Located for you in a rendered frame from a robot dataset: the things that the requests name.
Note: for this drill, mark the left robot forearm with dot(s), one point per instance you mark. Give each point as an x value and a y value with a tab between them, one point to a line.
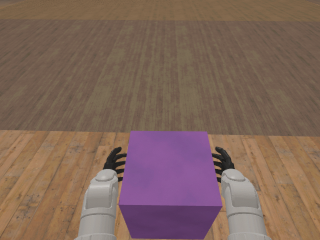
98	214

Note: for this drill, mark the carton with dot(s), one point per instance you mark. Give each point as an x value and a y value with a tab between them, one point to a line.
169	188

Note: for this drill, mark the right robot forearm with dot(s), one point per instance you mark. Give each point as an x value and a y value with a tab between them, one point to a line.
243	208

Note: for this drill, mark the right robot hand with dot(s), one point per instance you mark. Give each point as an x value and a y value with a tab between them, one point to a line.
226	162

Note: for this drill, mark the left robot hand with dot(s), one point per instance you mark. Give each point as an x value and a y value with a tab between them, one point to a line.
112	164

